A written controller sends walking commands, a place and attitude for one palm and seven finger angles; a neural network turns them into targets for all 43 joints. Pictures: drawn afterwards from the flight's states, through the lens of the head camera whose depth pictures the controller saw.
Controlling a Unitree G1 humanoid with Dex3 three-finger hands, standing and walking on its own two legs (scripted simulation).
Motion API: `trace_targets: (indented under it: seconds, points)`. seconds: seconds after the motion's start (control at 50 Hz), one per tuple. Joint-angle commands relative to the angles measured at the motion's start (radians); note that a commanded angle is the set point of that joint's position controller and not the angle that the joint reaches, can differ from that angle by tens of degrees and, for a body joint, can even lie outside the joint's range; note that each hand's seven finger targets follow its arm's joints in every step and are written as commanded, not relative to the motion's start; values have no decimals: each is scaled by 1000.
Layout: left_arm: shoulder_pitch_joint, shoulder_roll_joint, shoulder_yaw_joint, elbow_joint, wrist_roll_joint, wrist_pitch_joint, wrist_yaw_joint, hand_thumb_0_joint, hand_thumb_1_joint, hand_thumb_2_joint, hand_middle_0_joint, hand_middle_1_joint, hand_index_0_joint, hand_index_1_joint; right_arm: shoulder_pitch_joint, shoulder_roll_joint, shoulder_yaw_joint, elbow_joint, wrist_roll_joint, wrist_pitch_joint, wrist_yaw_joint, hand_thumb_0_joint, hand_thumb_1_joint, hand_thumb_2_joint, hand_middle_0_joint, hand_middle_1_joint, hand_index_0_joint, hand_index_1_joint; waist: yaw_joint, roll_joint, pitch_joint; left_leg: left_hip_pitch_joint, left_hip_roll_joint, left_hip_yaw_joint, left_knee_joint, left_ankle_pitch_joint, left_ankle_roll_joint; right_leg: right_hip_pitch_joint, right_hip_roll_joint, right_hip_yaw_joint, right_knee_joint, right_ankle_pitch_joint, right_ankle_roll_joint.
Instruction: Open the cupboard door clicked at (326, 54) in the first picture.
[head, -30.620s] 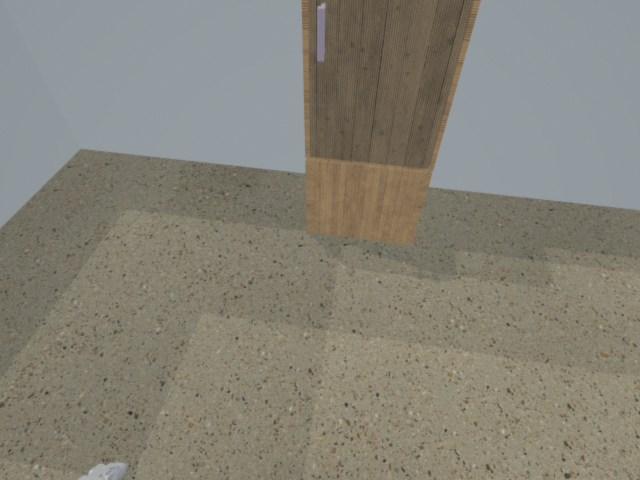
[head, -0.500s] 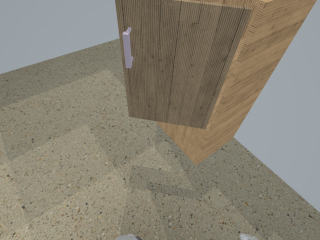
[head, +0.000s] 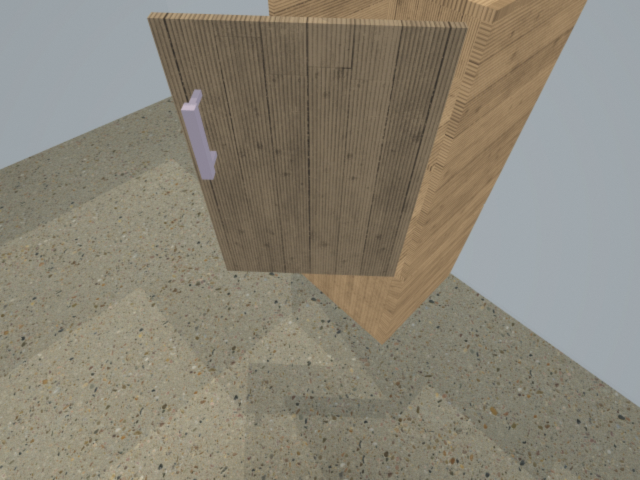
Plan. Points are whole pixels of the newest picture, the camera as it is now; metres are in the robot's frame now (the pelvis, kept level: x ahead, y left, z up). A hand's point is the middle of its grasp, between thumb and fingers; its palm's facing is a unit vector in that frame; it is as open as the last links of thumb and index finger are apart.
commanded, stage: come to a stop and stand still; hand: left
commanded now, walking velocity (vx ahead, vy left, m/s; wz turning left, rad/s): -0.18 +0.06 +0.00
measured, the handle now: (202, 136) +0.59 +0.21 +0.09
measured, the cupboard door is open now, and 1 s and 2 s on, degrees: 43 43 43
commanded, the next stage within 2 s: look again from close up in 0.72 s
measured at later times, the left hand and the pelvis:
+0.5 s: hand out of the picture +0.00 +0.25 -0.16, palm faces +0.01 -0.96 -0.26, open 7.4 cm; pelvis -0.04 +0.05 +0.00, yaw -2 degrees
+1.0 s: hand out of the picture -0.04 +0.20 -0.16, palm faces -0.03 -0.98 -0.21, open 7.4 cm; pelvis -0.04 +0.03 +0.01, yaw -1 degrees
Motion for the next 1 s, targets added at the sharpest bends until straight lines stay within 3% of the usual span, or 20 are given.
trace_targets:
  seconds: [0.0,0.02,0.04,0.08,0.12,0.18,0.2,0.22,0.24,0.26,0.28,0.3,0.34,0.38,0.4,0.44,0.46,0.52,0.6,0.98]
  points:
    - [137,147,27,-22,-7,-22,19,0,900,900,-200,-300,-200,-300,44,-81,-28,-66,11,1,2,0,-900,-900,200,300,200,300,48,-208,-168,-115,-9,-74,243,-130,-80,227,-315,245,-96,1012,-211]
    - [134,151,28,-25,-4,-23,25,0,900,900,-200,-300,-200,-300,9,-78,-30,-80,12,9,3,0,-900,-900,200,300,200,300,68,-213,-156,-166,-16,-120,366,-281,-77,232,-349,258,-123,1048,-244]
    - [113,153,30,-30,-2,-21,27,0,900,900,-200,-300,-200,-300,-20,-76,-30,-84,14,16,2,0,-900,-900,200,300,200,300,65,-200,-136,-188,-19,-158,441,-295,-79,224,-334,248,-128,1029,-251]
    - [61,149,33,-46,-2,-17,28,0,900,900,-200,-300,-200,-300,-22,-70,-28,-81,16,22,5,0,-900,-900,200,300,200,300,48,-156,-111,-192,-12,-168,436,-262,-85,207,-294,194,-141,924,-225]
    - [39,152,35,-54,0,-17,25,0,900,900,-200,-300,-200,-300,-13,-66,-25,-76,15,22,12,0,-900,-900,200,300,200,300,40,-165,-104,-147,-6,-151,332,-210,-92,173,-264,166,-153,794,-200]
    - [29,147,35,-45,-2,-17,19,0,900,900,-200,-300,-200,-300,40,-54,-19,-55,11,8,17,0,-900,-900,200,300,200,300,19,-154,-109,-19,-17,-113,31,-32,-92,132,-212,154,-119,564,-142]
    - [68,176,23,-60,-7,-35,67,0,900,900,-200,-300,-200,-300,9,-130,-32,-144,20,-26,18,0,-900,-900,200,300,200,300,-7,15,-250,8,10,-77,-69,62,-93,259,-221,237,48,975,-103]
    - [88,166,18,-104,-16,-32,57,0,900,900,-200,-300,-200,-300,17,-109,-30,-170,12,-33,17,0,-900,-900,200,300,200,300,11,95,-283,41,38,-122,-113,167,-49,247,-166,142,105,736,-71]
    - [88,129,10,-103,-19,-23,47,0,900,900,-200,-300,-200,-300,0,-145,-28,-187,6,-26,18,0,-900,-900,200,300,200,300,23,160,-243,76,116,-167,-75,335,-22,122,-110,86,83,433,-44]
    - [85,89,3,-113,-11,-17,40,0,900,900,-200,-300,-200,-300,4,-158,-21,-228,-6,-30,18,0,-900,-900,200,300,200,300,27,207,-191,34,184,-223,-89,420,13,59,-56,30,71,168,-31]
    - [61,84,-6,-118,-2,-5,33,0,900,900,-200,-300,-200,-300,-18,-166,-19,-235,-7,-31,16,0,-900,-900,200,300,200,300,25,278,-81,6,196,-298,-154,501,36,-16,-4,3,95,-48,-15]
    - [64,74,-8,-117,1,5,26,0,900,900,-200,-300,-200,-300,-22,-177,-19,-244,-8,-31,12,0,-900,-900,200,300,200,300,26,272,-6,-37,219,-318,-189,505,58,-47,9,8,150,-157,-10]
    - [100,64,-12,-104,-2,6,15,0,900,900,-200,-300,-200,-300,-65,-179,-14,-261,-8,-31,9,0,-900,-900,200,300,200,300,50,156,31,-78,206,-301,-193,373,82,-41,0,38,143,-119,-16]
    - [125,65,-13,-94,-3,-11,3,0,900,900,-200,-300,-200,-300,-73,-174,-8,-271,-5,-37,11,0,-900,-900,200,300,200,300,57,85,-17,-39,153,-258,-154,296,54,2,-9,56,0,25,-21]
    - [132,77,-18,-88,-4,-17,2,0,900,900,-200,-300,-200,-300,-72,-164,-5,-269,-1,-38,14,0,-900,-900,200,300,200,300,49,55,-17,-49,124,-251,-165,155,35,9,-26,90,-61,53,-29]
    - [105,95,-23,-95,-1,-20,-1,0,900,900,-200,-300,-200,-300,-48,-166,-7,-263,-1,-33,22,0,-900,-900,200,300,200,300,19,-23,33,-72,91,-263,-229,-132,14,-47,-36,133,-115,-49,-40]
    - [99,94,-23,-99,1,-20,-3,0,900,900,-200,-300,-200,-300,-42,-175,-8,-256,-4,-33,24,0,-900,-900,200,300,200,300,18,-9,54,-83,95,-273,-253,-157,18,-57,-27,119,-108,-45,-37]
    - [143,89,-27,-89,1,-21,-2,0,900,900,-200,-300,-200,-300,-31,-183,-7,-237,-5,-37,27,0,-900,-900,200,300,200,300,26,7,30,-95,105,-283,-291,-209,22,-34,-20,108,-104,-35,-28]
    - [173,85,-26,-73,3,-28,-2,0,900,900,-200,-300,-200,-300,-21,-175,-3,-218,-6,-45,27,0,-900,-900,200,300,200,300,31,3,-7,-75,108,-283,-306,-186,22,-14,-26,106,-111,-9,-27]
    - [182,70,-42,36,-11,-51,5,0,900,900,-200,-300,-200,-300,65,-123,31,-45,4,-63,20,0,-900,-900,200,300,200,300,29,-15,1,-16,80,-214,-249,34,-5,27,-72,150,-189,43,-38]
